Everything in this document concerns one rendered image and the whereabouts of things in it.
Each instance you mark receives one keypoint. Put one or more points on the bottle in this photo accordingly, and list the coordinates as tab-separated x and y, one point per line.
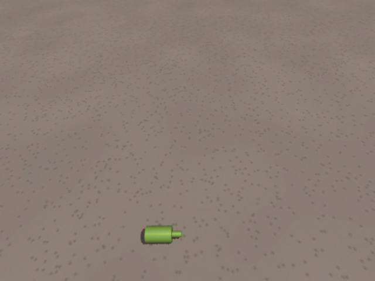
160	234

